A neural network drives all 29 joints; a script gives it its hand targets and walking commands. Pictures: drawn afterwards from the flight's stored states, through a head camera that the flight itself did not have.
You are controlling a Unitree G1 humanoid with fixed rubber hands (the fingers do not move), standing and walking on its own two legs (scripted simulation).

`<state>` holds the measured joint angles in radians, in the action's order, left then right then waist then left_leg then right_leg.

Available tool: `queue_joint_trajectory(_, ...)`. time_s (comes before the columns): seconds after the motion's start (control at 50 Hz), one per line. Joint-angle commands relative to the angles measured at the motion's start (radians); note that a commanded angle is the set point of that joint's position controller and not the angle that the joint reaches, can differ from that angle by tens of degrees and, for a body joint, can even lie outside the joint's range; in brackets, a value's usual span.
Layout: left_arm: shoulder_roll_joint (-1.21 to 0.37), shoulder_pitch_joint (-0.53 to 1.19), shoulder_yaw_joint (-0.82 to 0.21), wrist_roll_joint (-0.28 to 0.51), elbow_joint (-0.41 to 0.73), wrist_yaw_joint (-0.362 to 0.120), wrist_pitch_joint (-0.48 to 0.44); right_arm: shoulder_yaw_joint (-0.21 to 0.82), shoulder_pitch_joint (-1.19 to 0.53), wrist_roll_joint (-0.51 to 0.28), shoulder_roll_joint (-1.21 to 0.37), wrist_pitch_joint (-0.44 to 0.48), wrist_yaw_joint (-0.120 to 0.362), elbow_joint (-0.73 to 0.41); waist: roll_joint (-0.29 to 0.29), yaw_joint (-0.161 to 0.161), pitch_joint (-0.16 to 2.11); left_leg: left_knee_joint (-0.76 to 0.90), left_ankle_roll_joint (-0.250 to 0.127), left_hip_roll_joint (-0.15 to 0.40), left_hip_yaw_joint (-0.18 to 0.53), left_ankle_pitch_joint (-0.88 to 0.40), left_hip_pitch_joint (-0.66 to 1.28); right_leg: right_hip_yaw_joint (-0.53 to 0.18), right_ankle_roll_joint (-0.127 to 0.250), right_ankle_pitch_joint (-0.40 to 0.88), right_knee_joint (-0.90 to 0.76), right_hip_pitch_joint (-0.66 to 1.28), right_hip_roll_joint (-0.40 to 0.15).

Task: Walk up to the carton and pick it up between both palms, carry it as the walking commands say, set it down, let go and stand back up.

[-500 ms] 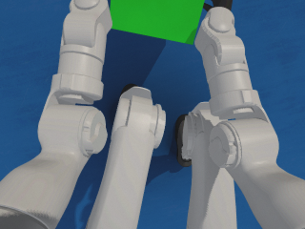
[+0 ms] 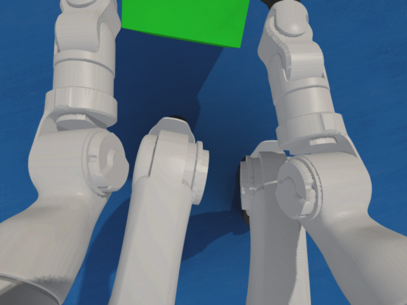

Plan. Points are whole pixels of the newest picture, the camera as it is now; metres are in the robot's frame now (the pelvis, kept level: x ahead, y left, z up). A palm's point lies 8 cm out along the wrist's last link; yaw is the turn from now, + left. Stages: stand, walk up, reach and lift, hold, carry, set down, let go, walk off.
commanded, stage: set down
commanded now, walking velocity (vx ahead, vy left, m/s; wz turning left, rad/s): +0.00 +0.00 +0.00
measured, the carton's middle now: out of the picture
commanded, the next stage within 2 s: none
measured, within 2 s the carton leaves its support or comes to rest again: rests again in 0.46 s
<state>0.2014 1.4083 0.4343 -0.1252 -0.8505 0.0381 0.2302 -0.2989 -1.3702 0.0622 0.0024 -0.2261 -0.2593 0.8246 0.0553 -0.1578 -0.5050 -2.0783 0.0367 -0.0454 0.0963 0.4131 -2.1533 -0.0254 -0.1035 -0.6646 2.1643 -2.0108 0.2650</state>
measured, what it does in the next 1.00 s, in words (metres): stands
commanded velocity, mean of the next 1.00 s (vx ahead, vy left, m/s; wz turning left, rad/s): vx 0.00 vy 0.00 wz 0.00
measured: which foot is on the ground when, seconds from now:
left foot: down 0.00-1.00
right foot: down 0.00-1.00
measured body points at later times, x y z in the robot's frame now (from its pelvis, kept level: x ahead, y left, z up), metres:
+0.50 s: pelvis +0.02 +0.00 +0.00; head +0.38 +0.05 +0.27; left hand +0.52 +0.26 -0.17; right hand +0.55 +0.01 -0.18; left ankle +0.16 +0.13 -0.36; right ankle +0.11 -0.12 -0.36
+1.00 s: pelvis +0.03 +0.00 +0.00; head +0.38 +0.05 +0.27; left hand +0.53 +0.27 -0.17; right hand +0.55 +0.00 -0.18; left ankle +0.16 +0.13 -0.36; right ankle +0.11 -0.12 -0.36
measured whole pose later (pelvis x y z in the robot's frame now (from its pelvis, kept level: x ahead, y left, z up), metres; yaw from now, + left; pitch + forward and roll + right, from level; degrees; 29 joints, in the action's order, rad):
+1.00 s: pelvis +0.03 +0.00 +0.00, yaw -1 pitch +41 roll -3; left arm 0.19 1.29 0.53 -0.21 -0.92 -0.06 0.16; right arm -0.31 -1.28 0.13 -0.04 -0.14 -0.20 0.91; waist 0.06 -0.15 -0.21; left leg -2.07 0.04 -0.01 0.08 0.47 -2.32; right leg -0.05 -0.10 -0.69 2.15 -2.19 0.29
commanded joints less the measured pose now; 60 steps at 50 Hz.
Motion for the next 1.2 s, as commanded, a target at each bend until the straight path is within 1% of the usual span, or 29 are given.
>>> queue_joint_trajectory(0.0,-0.897,0.428,-0.426,0.067,-0.094,-0.282,0.026,0.401,-0.692,-0.093,-0.888,0.053,0.271,-0.090,-0.009,-0.050,1.479,0.132,-0.039,-0.029,-0.135,-0.203,0.791,0.116,0.082,0.088,-0.233,0.103,-0.001)
queue_joint_trajectory(0.08,-0.856,0.405,-0.381,0.045,-0.106,-0.291,0.022,0.374,-0.666,-0.078,-0.870,0.055,0.261,-0.054,0.006,-0.068,1.402,0.129,-0.044,-0.026,-0.137,-0.201,0.730,0.108,0.079,0.091,-0.238,0.081,-0.001)
queue_joint_trajectory(0.12,-0.851,0.410,-0.373,0.053,-0.107,-0.294,0.018,0.355,-0.644,-0.066,-0.860,0.058,0.258,-0.036,0.022,-0.044,1.371,0.132,-0.043,-0.026,-0.130,-0.197,0.699,0.115,0.076,0.101,-0.239,0.070,-0.002)
queue_joint_trajectory(0.16,-0.841,0.381,-0.337,0.033,-0.134,-0.298,0.017,0.341,-0.630,-0.046,-0.833,0.063,0.258,-0.031,0.050,-0.049,1.328,0.128,-0.042,-0.031,-0.132,-0.214,0.665,0.107,0.070,0.108,-0.261,0.036,-0.006)
queue_joint_trajectory(0.18,-0.837,0.349,-0.316,0.028,-0.142,-0.301,0.012,0.341,-0.617,-0.045,-0.853,0.069,0.256,-0.042,0.061,-0.069,1.320,0.128,-0.048,-0.030,-0.130,-0.228,0.653,0.100,0.071,0.119,-0.261,0.029,-0.003)
queue_joint_trajectory(0.2,-0.820,0.380,-0.321,0.034,-0.113,-0.300,0.006,0.344,-0.617,-0.049,-0.857,0.069,0.256,-0.027,0.080,-0.059,1.319,0.127,-0.047,-0.033,-0.120,-0.228,0.639,0.107,0.068,0.129,-0.255,0.028,-0.005)
queue_joint_trajectory(0.22,-0.818,0.332,-0.306,0.016,-0.143,-0.298,0.003,0.342,-0.605,-0.053,-0.858,0.077,0.255,-0.036,0.062,-0.088,1.318,0.125,-0.048,-0.032,-0.129,-0.243,0.632,0.095,0.070,0.139,-0.256,0.027,-0.003)
queue_joint_trajectory(0.24,-0.804,0.338,-0.298,0.022,-0.134,-0.300,-0.003,0.349,-0.595,-0.054,-0.875,0.077,0.257,-0.032,0.097,-0.082,1.325,0.117,-0.050,-0.033,-0.122,-0.265,0.633,0.103,0.063,0.163,-0.251,0.014,-0.006)
queue_joint_trajectory(0.38,-0.777,0.278,-0.282,0.011,-0.145,-0.309,-0.020,0.341,-0.487,-0.017,-0.861,0.090,0.244,-0.007,0.135,-0.062,1.321,0.111,-0.045,-0.027,-0.114,-0.296,0.581,0.096,0.059,0.228,-0.243,0.030,-0.009)
queue_joint_trajectory(0.4,-0.781,0.265,-0.283,0.007,-0.149,-0.306,-0.021,0.325,-0.469,-0.014,-0.839,0.096,0.247,-0.007,0.106,-0.061,1.304,0.114,-0.040,-0.031,-0.119,-0.300,0.584,0.098,0.061,0.227,-0.245,0.011,-0.004)
queue_joint_trajectory(0.44,-0.765,0.265,-0.280,0.009,-0.148,-0.311,-0.027,0.339,-0.467,-0.005,-0.834,0.100,0.239,-0.023,0.126,-0.066,1.306,0.103,-0.039,-0.029,-0.123,-0.311,0.530,0.073,0.060,0.268,-0.257,0.040,-0.014)
queue_joint_trajectory(0.48,-0.761,0.228,-0.284,0.001,-0.150,-0.310,-0.026,0.357,-0.462,-0.029,-0.838,0.102,0.240,-0.032,0.100,-0.094,1.312,0.098,-0.036,-0.029,-0.130,-0.317,0.536,0.072,0.064,0.268,-0.242,0.038,-0.006)
queue_joint_trajectory(0.54,-0.746,0.227,-0.276,-0.003,-0.143,-0.308,-0.030,0.345,-0.410,-0.007,-0.822,0.102,0.240,0.000,0.125,-0.073,1.290,0.101,-0.037,-0.030,-0.117,-0.305,0.542,0.078,0.062,0.256,-0.249,0.023,-0.011)
queue_joint_trajectory(0.56,-0.736,0.226,-0.282,-0.009,-0.138,-0.305,-0.034,0.334,-0.393,-0.009,-0.833,0.101,0.243,0.016,0.109,-0.086,1.271,0.103,-0.036,-0.030,-0.124,-0.297,0.528,0.075,0.062,0.255,-0.250,-0.001,-0.009)
queue_joint_trajectory(0.58,-0.734,0.221,-0.275,-0.012,-0.150,-0.307,-0.033,0.325,-0.391,0.003,-0.803,0.105,0.237,0.017,0.119,-0.064,1.275,0.099,-0.033,-0.026,-0.118,-0.300,0.515,0.072,0.056,0.272,-0.255,0.025,-0.016)
queue_joint_trajectory(0.6,-0.734,0.201,-0.267,-0.016,-0.164,-0.305,-0.035,0.344,-0.399,-0.006,-0.815,0.106,0.239,0.001,0.125,-0.088,1.276,0.099,-0.034,-0.027,-0.120,-0.297,0.512,0.074,0.060,0.268,-0.244,0.045,-0.012)
queue_joint_trajectory(0.64,-0.718,0.215,-0.260,-0.023,-0.154,-0.303,-0.035,0.332,-0.398,0.004,-0.793,0.103,0.242,0.018,0.113,-0.083,1.253,0.107,-0.033,-0.023,-0.122,-0.274,0.509,0.067,0.064,0.241,-0.252,0.009,-0.014)
queue_joint_trajectory(0.66,-0.723,0.222,-0.271,-0.017,-0.150,-0.300,-0.035,0.315,-0.386,0.014,-0.791,0.103,0.238,0.031,0.111,-0.052,1.247,0.116,-0.033,-0.023,-0.111,-0.254,0.526,0.083,0.066,0.217,-0.242,-0.012,-0.010)
queue_joint_trajectory(0.7,-0.717,0.198,-0.246,-0.029,-0.180,-0.303,-0.034,0.316,-0.396,0.026,-0.781,0.104,0.241,0.018,0.144,-0.067,1.224,0.110,-0.036,-0.027,-0.113,-0.241,0.493,0.083,0.062,0.204,-0.248,-0.003,-0.014)
queue_joint_trajectory(0.82,-0.685,0.195,-0.235,-0.048,-0.170,-0.298,-0.038,0.297,-0.369,0.020,-0.774,0.105,0.252,0.054,0.108,-0.082,1.197,0.115,-0.034,-0.022,-0.108,-0.257,0.490,0.077,0.062,0.236,-0.235,-0.031,-0.013)
queue_joint_trajectory(0.84,-0.699,0.183,-0.231,-0.042,-0.186,-0.301,-0.037,0.297,-0.364,0.035,-0.758,0.103,0.248,0.060,0.141,-0.063,1.195,0.114,-0.031,-0.026,-0.111,-0.238,0.476,0.078,0.063,0.217,-0.246,-0.015,-0.018)
queue_joint_trajectory(0.94,-0.697,0.181,-0.225,-0.048,-0.191,-0.300,-0.041,0.272,-0.345,0.044,-0.743,0.106,0.251,0.081,0.129,-0.056,1.171,0.111,-0.030,-0.024,-0.108,-0.234,0.477,0.079,0.068,0.208,-0.241,-0.034,-0.018)
queue_joint_trajectory(0.96,-0.683,0.168,-0.215,-0.056,-0.192,-0.299,-0.041,0.282,-0.360,0.034,-0.744,0.110,0.252,0.063,0.117,-0.079,1.162,0.114,-0.035,-0.025,-0.109,-0.255,0.467,0.075,0.065,0.225,-0.239,-0.040,-0.013)
queue_joint_trajectory(0.98,-0.695,0.173,-0.229,-0.041,-0.192,-0.301,-0.040,0.282,-0.355,0.029,-0.741,0.111,0.255,0.054,0.115,-0.050,1.177,0.113,-0.031,-0.025,-0.106,-0.260,0.488,0.085,0.065,0.232,-0.237,-0.040,-0.016)
queue_joint_trajectory(1.0,-0.670,0.174,-0.216,-0.045,-0.194,-0.301,-0.043,0.288,-0.355,0.032,-0.750,0.108,0.256,0.067,0.127,-0.062,1.168,0.112,-0.034,-0.021,-0.105,-0.251,0.475,0.077,0.062,0.232,-0.243,-0.036,-0.019)
queue_joint_trajectory(1.04,-0.675,0.182,-0.209,-0.043,-0.187,-0.300,-0.046,0.265,-0.340,0.054,-0.724,0.107,0.257,0.085,0.139,-0.035,1.166,0.117,-0.030,-0.024,-0.101,-0.241,0.466,0.083,0.062,0.229,-0.240,-0.030,-0.022)
queue_joint_trajectory(1.08,-0.644,0.156,-0.201,-0.062,-0.197,-0.296,-0.048,0.274,-0.334,0.041,-0.732,0.108,0.257,0.088,0.128,-0.075,1.157,0.115,-0.031,-0.020,-0.105,-0.251,0.466,0.073,0.058,0.232,-0.241,-0.034,-0.022)
queue_joint_trajectory(1.12,-0.641,0.154,-0.192,-0.064,-0.212,-0.298,-0.051,0.283,-0.332,0.042,-0.735,0.111,0.255,0.068,0.133,-0.082,1.164,0.105,-0.031,-0.019,-0.114,-0.266,0.467,0.066,0.056,0.245,-0.246,-0.027,-0.021)
queue_joint_trajectory(1.18,-0.644,0.164,-0.198,-0.045,-0.191,-0.299,-0.055,0.282,-0.323,0.037,-0.723,0.115,0.254,0.076,0.142,-0.057,1.183,0.095,-0.028,-0.020,-0.109,-0.293,0.467,0.069,0.051,0.284,-0.242,-0.017,-0.025)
